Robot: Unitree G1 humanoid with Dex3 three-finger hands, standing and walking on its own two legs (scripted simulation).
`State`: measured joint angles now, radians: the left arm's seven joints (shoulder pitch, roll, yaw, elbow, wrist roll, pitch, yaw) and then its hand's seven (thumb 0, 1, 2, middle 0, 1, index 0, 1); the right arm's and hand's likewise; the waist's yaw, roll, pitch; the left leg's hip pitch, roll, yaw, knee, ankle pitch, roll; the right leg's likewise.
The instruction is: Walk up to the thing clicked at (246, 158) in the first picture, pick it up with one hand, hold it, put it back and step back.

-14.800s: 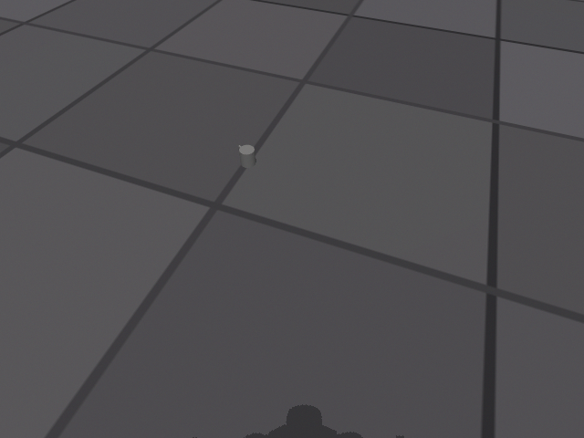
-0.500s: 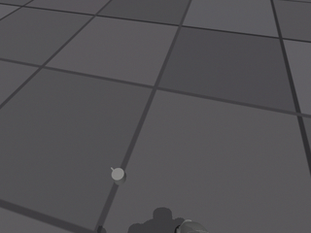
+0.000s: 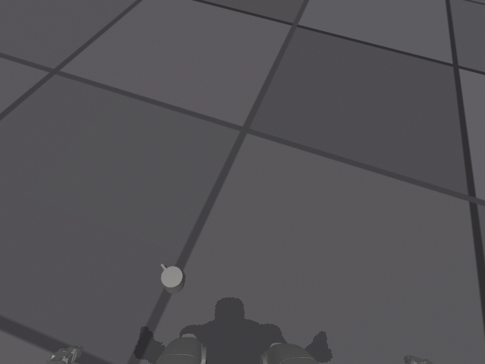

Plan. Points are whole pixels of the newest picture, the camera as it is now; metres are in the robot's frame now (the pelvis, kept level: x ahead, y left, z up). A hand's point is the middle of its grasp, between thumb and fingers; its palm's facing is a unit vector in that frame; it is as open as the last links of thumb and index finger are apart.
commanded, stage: walk up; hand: left
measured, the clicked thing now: (170, 276) +0.45 +0.23 -0.71
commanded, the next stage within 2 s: none
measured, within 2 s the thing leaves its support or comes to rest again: neither
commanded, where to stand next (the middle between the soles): +0.06 -0.03 m, yaw +1 degrees
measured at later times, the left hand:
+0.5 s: hand out of the picture +0.05 +0.25 -0.13, palm faces -0.03 -0.92 -0.40, open 7.4 cm
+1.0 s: hand out of the picture +0.05 +0.24 -0.14, palm faces -0.03 -0.94 -0.34, open 7.4 cm
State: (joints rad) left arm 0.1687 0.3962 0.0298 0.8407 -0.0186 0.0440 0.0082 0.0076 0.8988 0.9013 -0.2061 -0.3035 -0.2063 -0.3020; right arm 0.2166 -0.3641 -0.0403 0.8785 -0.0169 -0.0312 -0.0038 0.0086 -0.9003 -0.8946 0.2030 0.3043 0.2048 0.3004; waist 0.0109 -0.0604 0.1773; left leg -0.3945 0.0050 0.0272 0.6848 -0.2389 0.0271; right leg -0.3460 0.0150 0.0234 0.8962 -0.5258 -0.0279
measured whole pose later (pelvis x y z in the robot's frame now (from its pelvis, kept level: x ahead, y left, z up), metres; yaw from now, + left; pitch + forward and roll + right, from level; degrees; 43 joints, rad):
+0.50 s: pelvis -0.03 -0.01 +0.01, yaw -1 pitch -4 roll +0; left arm 0.18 0.37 0.01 1.00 0.01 -0.01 0.00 0.01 0.90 0.90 -0.21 -0.30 -0.21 -0.30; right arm 0.11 -0.37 -0.03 1.00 0.00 0.02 0.03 0.01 -0.90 -0.89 0.20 0.30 0.20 0.30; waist 0.01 0.04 0.11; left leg -0.33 0.02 0.00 0.57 -0.16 -0.01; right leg -0.16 -0.03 0.02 0.61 -0.38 0.03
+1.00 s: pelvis -0.01 -0.01 +0.03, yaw -1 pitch -2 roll -1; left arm 0.13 0.36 0.01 1.12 0.01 0.00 0.00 0.01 0.90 0.90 -0.21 -0.30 -0.21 -0.30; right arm 0.08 -0.35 -0.02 1.12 0.00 0.00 0.03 0.01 -0.90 -0.89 0.20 0.30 0.21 0.30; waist 0.00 0.01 0.07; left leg -0.29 0.03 -0.02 0.41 -0.09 -0.01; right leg -0.08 -0.02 0.00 0.39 -0.27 0.03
